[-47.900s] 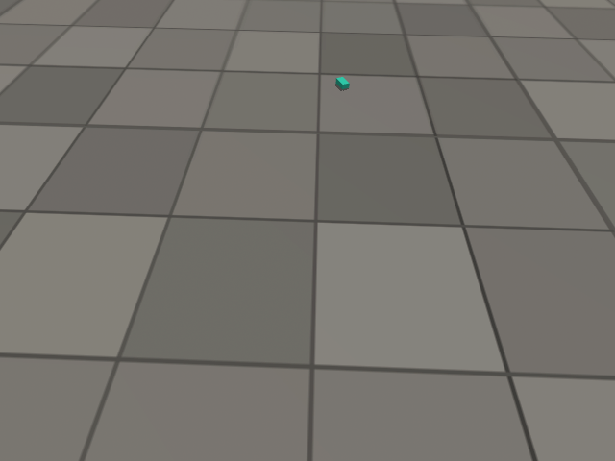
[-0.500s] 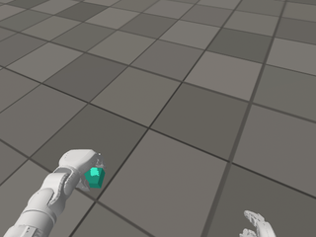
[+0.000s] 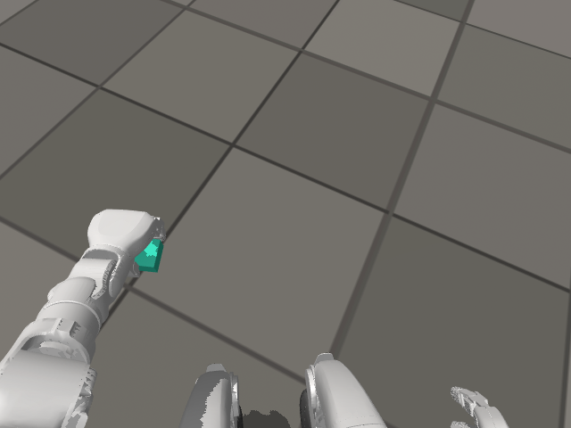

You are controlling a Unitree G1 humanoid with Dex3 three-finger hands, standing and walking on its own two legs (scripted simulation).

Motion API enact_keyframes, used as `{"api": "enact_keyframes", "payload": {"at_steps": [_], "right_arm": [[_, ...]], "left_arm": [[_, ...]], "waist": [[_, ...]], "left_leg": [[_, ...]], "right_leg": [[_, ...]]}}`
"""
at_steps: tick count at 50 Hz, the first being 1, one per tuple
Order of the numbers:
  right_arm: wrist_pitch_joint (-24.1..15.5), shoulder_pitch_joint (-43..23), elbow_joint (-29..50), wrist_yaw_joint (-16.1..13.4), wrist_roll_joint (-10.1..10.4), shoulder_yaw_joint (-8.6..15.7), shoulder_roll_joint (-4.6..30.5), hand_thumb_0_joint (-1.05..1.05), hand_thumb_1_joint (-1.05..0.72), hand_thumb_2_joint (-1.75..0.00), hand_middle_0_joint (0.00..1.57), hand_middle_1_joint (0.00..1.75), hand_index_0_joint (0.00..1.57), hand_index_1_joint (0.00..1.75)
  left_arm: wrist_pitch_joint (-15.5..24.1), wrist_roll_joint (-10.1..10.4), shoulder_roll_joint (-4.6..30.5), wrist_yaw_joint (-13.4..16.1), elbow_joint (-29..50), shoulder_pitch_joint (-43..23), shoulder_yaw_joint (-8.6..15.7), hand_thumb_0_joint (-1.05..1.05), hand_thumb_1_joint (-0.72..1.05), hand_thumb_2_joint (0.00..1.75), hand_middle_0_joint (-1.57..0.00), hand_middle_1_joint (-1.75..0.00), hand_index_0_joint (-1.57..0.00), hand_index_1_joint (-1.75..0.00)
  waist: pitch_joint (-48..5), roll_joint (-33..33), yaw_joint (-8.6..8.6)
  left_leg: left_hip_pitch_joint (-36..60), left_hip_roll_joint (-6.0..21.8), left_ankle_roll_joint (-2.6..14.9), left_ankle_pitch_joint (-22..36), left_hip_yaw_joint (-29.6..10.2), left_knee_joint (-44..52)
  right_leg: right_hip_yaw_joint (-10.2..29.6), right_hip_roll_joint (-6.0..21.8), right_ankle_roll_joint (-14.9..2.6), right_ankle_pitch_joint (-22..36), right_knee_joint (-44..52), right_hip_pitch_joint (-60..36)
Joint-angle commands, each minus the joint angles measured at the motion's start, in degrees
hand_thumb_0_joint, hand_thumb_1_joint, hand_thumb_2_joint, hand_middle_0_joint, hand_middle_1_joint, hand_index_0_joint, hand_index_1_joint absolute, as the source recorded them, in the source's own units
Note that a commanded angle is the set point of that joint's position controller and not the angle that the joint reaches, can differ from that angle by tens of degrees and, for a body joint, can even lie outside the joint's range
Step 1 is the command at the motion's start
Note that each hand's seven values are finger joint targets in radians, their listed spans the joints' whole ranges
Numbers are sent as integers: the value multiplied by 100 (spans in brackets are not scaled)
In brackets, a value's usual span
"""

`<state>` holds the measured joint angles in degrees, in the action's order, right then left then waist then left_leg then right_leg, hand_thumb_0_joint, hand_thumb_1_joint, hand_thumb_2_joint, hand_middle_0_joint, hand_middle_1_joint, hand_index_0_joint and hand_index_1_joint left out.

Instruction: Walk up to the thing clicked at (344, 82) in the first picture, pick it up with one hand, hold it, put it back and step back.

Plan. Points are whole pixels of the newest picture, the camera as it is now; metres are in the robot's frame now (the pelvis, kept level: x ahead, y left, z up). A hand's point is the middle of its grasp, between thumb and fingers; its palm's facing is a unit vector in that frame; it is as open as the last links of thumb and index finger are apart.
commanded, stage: crouch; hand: left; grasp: from above
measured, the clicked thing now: (132, 253) +0.41 +0.23 -0.12
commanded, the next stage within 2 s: lower in 1.66 s
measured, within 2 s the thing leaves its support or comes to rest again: neither
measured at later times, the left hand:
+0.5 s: hand (168, 264) +0.46 +0.22 -0.32, palm faces -0.47 +0.05 -0.88, open 7.5 cm
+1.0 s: hand (177, 265) +0.50 +0.22 -0.43, palm faces -0.46 +0.03 -0.89, open 7.5 cm
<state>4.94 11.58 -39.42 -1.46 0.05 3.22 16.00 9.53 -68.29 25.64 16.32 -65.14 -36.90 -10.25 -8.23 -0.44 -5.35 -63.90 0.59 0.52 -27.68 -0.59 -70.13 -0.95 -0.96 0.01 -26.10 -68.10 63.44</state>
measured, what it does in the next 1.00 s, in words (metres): lowers itself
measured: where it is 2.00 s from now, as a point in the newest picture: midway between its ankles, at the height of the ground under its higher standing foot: outside the picture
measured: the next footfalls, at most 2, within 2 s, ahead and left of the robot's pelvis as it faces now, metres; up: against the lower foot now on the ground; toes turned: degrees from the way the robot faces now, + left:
none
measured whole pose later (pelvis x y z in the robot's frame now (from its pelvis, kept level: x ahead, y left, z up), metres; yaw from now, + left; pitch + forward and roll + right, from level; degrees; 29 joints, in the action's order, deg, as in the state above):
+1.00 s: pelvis -0.03 +0.01 -0.28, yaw -5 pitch +39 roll -8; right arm -0.5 10.7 -39.1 6.7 -6.5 -3.4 14.7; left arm 11.7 -74.5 43.3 16.9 -83.4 -64.9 0.6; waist -4.6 -0.1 -17.1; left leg -126.0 0.6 1.7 -40.5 -4.5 -127.6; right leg -5.3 -1.0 0.5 -37.7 -122.1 123.4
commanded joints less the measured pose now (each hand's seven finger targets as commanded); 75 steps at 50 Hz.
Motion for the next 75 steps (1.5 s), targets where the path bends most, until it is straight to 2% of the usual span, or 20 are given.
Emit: {"api": "enact_keyframes", "payload": {"at_steps": [1,4,9,14,15,17,20,25,30,31,37,42,43,47,58,61,66,69,72,75], "right_arm": [[-235,686,277,-98,-115,319,875,0,-90,-90,20,30,20,30],[-316,836,281,-104,-146,358,900,0,-89,-90,20,30,20,30],[-431,941,218,-105,-172,360,886,0,-89,-90,20,30,20,30],[-463,987,180,-75,-187,281,893,0,-89,-90,20,30,20,30],[-477,1015,163,-56,-189,262,912,0,-89,-90,20,30,20,30],[-498,1035,152,-16,-208,205,959,0,-89,-90,20,30,20,30],[-542,1082,100,75,-265,147,986,0,-89,-90,20,30,20,30],[-600,1291,20,295,-410,88,1052,0,-89,-90,20,30,20,30],[-598,1445,-17,484,-519,112,1092,0,-90,-90,20,30,20,30],[-598,1437,-42,513,-524,107,1072,0,-90,-90,20,30,20,30],[-589,1463,-64,639,-590,89,1132,0,-90,-90,20,30,20,30],[-577,1380,-40,698,-640,-46,1162,0,-90,-90,20,30,20,30],[-572,1376,-8,712,-661,-84,1145,0,-90,-90,20,30,20,30],[-531,1289,27,732,-668,-214,1236,0,-90,-90,20,30,20,30],[-441,1326,190,753,-696,-491,1417,0,-90,-90,20,30,20,30],[-439,1325,165,744,-707,-549,1461,0,-90,-90,20,30,20,30],[-425,1317,109,723,-726,-649,1500,0,-90,-90,20,30,20,30],[-422,1325,111,732,-740,-711,1530,0,-90,-90,20,30,20,30],[-396,1307,117,730,-736,-765,1565,0,-90,-90,20,30,20,30],[-395,1268,154,730,-734,-810,1588,0,-90,-90,20,30,20,30]], "left_arm": [[-168,23,1277,458,513,-2838,446,0,81,21,-103,-42,-114,-31],[-329,63,1349,442,267,-2897,553,0,77,22,-102,-39,-111,-29],[-438,134,1587,291,280,-3412,682,0,79,24,-104,-38,-113,-29],[-335,125,1792,138,-73,-3530,775,0,79,20,-103,-35,-113,-25],[-299,120,1749,116,-199,-3608,765,0,80,21,-103,-37,-113,-26],[-224,22,1901,119,-430,-3601,842,0,80,20,-103,-38,-113,-27],[-59,-119,2156,169,-313,-3876,962,0,82,19,-103,-36,-114,-25],[106,-305,2158,267,-285,-4048,1068,0,85,17,-107,-32,-117,-21],[145,-437,2395,387,-16,-4457,1200,0,85,13,-108,-29,-118,-19],[147,-398,2286,389,-72,-4511,1150,0,87,12,-108,-30,-119,-19],[181,-417,2382,356,-313,-4745,1122,0,88,16,-111,-31,-121,-21],[190,-439,2817,352,-710,-4876,1237,0,84,21,-107,-33,-116,-23],[210,-445,2781,329,-795,-4830,1200,0,85,18,-107,-33,-117,-23],[221,-547,3139,302,-973,-4851,1267,0,86,21,-108,-33,-118,-24],[241,-513,3408,187,-1123,-4931,1237,0,81,22,-107,-34,-115,-25],[313,-530,3637,169,-960,-5214,1284,0,80,20,-105,-32,-114,-23],[379,-570,3738,210,-1011,-5269,1254,0,78,21,-104,-33,-113,-24],[353,-594,3643,203,-1199,-5206,1171,0,79,24,-105,-35,-114,-26],[340,-611,3891,219,-1171,-5274,1221,0,78,25,-106,-35,-114,-27],[304,-577,3795,181,-1323,-5251,1145,0,79,24,-106,-35,-114,-28]], "waist": [[-2930,-653,-282],[-3333,-612,-272],[-3667,-794,-431],[-3519,-700,-564],[-3400,-668,-658],[-3270,-636,-729],[-3593,-969,-723],[-4258,-1562,-810],[-4622,-2040,-853],[-4547,-2037,-893],[-4246,-1843,-1131],[-3931,-1500,-1189],[-3911,-1515,-1242],[-3894,-1696,-1180],[-3386,-2045,-1470],[-3461,-2163,-1514],[-3426,-2323,-1495],[-3289,-2270,-1596],[-3348,-2336,-1540],[-3176,-2220,-1635]], "left_leg": [[771,-123,22,697,-122,-121],[315,-118,28,518,-184,-456],[-519,-124,46,-86,-171,-1023],[-1455,-160,75,-583,-228,-1616],[-1587,-162,79,-680,-297,-1704],[-1816,-149,78,-743,-410,-1885],[-1919,-142,53,-353,-401,-2292],[-1488,-102,-18,893,-465,-2976],[-1335,-83,-45,1334,-376,-3459],[-1377,-75,-42,1309,-380,-3544],[-2027,-84,45,780,-293,-3991],[-3013,-116,142,318,-156,-4313],[-3036,-125,147,293,-155,-4344],[-3227,-112,130,359,-176,-4529],[-3451,-51,69,129,-360,-4793],[-3563,-48,58,9,-385,-4875],[-3596,-39,43,3,-383,-5009],[-3603,-25,56,36,-432,-5084],[-3832,-42,77,18,-367,-5166],[-3936,-17,78,-64,-429,-5198]], "right_leg": [[25,-82,-200,672,-46,151],[-36,-88,-235,467,-499,437],[-41,-87,-268,-37,-1067,1041],[-95,-102,-289,-525,-1616,1714],[-130,-95,-290,-603,-1736,1958],[-206,-72,-289,-636,-2007,2372],[-235,-63,-308,-332,-2451,2735],[-336,-22,-309,326,-3081,3381],[-373,-25,-300,558,-3450,3582],[-376,-23,-296,529,-3513,3688],[-422,-51,-261,358,-3740,3820],[-395,-98,-219,313,-3901,3556],[-411,-131,-218,307,-3930,3485],[-481,-166,-238,361,-4200,3631],[-708,-187,-227,195,-4634,4158],[-739,-185,-234,128,-4744,4216],[-784,-212,-249,117,-4860,4392],[-848,-216,-236,161,-4902,4471],[-843,-234,-222,201,-4936,4300],[-895,-245,-230,136,-4995,4452]]}}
